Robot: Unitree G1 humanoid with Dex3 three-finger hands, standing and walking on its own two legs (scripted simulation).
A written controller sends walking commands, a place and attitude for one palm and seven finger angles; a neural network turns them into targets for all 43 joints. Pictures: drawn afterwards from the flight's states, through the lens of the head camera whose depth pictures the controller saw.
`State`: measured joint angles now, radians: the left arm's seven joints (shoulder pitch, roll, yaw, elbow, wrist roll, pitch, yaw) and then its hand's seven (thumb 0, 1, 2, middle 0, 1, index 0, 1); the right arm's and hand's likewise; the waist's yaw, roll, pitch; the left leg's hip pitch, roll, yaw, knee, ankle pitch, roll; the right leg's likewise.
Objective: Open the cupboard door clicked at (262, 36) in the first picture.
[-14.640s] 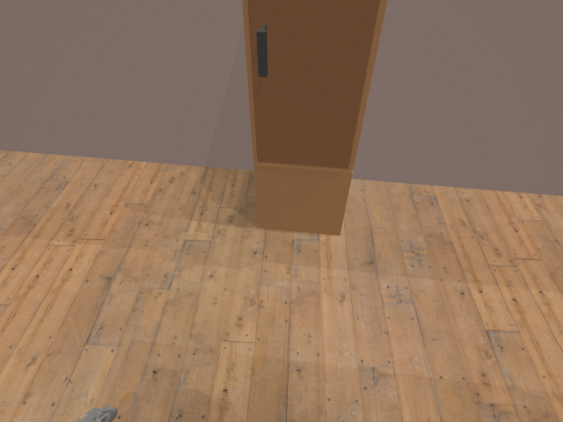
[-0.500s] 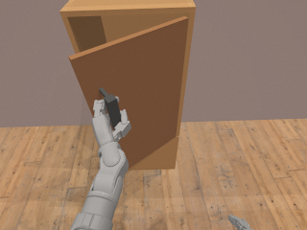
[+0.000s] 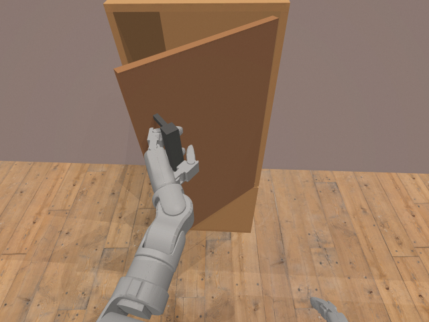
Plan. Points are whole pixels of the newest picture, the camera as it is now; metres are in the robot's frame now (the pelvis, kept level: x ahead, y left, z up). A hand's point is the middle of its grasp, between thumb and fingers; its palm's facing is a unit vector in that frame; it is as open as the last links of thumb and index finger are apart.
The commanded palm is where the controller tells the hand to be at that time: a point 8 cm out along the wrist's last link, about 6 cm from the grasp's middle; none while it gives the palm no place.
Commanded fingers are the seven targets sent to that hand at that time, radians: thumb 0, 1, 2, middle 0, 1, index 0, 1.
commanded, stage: open thumb and fingers to let go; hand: left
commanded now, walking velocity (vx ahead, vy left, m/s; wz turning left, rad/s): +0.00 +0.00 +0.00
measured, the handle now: (168, 145) +0.42 +0.12 +0.11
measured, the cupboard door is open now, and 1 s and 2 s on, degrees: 40 40 41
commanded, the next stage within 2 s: slide the hand sideways off the handle in 0.62 s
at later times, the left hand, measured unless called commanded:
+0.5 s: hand (190, 160) +0.38 +0.07 +0.11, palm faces +0.40 -0.91 -0.01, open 14.6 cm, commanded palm +0.34 +0.11 +0.11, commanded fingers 0.00 -0.50 0.30 -0.18 -0.50 -0.18 -0.50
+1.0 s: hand (181, 174) +0.35 +0.08 +0.11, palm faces -0.10 -0.99 -0.03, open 16.4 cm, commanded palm +0.33 +0.11 +0.11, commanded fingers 0.00 -0.50 0.30 -0.15 -0.30 -0.15 -0.30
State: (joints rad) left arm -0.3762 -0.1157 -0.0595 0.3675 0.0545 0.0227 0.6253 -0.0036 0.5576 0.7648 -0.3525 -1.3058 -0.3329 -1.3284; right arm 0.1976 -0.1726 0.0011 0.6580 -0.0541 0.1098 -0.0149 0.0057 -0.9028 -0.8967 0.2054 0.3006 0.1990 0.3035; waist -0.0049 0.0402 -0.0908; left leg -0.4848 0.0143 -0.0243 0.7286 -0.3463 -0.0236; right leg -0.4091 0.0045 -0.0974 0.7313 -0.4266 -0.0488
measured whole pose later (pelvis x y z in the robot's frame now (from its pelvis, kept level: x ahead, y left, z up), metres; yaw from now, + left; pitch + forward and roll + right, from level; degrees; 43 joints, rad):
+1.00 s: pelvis -0.02 +0.03 +0.00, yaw -1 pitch +3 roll -1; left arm -0.42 0.07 -0.11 0.54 -0.13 -0.17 0.08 -0.02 -0.50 0.30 -0.19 -0.37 -0.11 -0.37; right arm 0.26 -0.22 0.02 0.65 0.02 -0.01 -0.04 0.01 -0.90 -0.90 0.21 0.30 0.20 0.30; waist 0.00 0.05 -0.05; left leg -0.45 0.00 -0.01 0.71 -0.31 0.01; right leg -0.37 -0.01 -0.08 0.69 -0.37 -0.02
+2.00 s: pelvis -0.01 +0.00 +0.01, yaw -1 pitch +1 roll +0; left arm 0.11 0.17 0.05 0.02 -0.19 -0.11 -0.11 -0.02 -0.50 0.30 -0.15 -0.30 -0.15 -0.30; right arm 0.21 -0.23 0.05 0.57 0.03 -0.06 -0.05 0.01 -0.90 -0.90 0.21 0.30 0.20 0.30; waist 0.02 0.05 -0.04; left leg -0.36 0.02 -0.01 0.65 -0.31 -0.02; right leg -0.29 0.01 -0.08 0.65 -0.38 -0.04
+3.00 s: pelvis +0.01 +0.03 +0.03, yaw -2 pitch -4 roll +0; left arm 0.41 0.30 0.22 -0.33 -0.04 -0.09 0.11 -0.01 0.22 0.61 -0.18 -0.30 -0.18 -0.30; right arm 0.19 -0.21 0.05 0.65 -0.01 -0.09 -0.08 0.01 -0.90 -0.90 0.21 0.30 0.20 0.30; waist 0.06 0.05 0.03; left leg -0.11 -0.01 0.02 0.39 -0.22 0.02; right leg -0.03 -0.01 -0.05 0.36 -0.26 -0.01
